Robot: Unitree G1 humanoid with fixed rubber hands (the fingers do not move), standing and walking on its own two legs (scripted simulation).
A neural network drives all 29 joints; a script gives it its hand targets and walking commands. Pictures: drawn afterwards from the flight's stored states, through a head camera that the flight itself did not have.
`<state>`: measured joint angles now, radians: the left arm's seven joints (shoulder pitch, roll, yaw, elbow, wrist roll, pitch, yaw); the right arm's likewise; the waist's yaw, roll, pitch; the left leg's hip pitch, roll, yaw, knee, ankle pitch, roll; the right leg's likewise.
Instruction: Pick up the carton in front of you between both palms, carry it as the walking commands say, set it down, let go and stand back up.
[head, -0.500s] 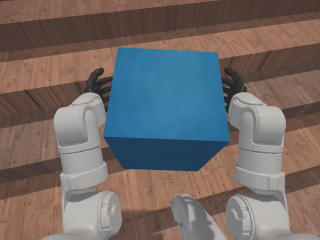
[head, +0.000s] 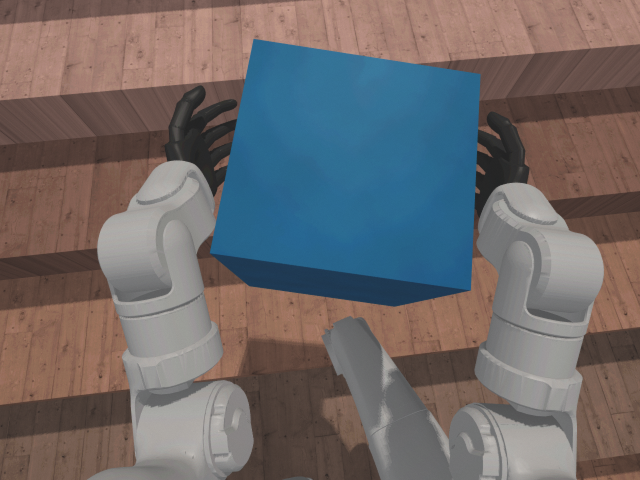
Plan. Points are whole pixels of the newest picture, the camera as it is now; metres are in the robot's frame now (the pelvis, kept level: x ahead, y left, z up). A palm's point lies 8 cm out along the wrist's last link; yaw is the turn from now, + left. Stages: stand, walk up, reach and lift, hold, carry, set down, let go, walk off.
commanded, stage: carry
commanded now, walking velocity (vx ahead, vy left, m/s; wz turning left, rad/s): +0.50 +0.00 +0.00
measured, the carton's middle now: (340, 202) +0.40 -0.08 +0.01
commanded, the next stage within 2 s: none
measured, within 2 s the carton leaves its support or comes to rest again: neither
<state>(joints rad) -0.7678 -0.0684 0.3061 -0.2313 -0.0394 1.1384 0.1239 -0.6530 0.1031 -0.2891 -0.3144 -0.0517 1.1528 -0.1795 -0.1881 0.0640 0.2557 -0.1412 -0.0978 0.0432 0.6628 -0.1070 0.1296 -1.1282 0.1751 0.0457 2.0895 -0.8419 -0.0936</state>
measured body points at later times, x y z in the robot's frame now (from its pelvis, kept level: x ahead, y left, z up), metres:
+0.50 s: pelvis +0.65 +0.05 +0.42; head +0.64 +0.04 +0.87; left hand +1.07 +0.07 +0.70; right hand +0.97 -0.22 +0.66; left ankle +0.63 +0.03 -0.32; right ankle +0.62 -0.10 -0.11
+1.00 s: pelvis +1.10 +0.14 +0.56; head +1.18 +0.18 +1.00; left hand +1.53 +0.29 +0.70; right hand +1.53 -0.01 +0.71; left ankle +1.15 +0.26 -0.04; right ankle +0.96 -0.03 -0.08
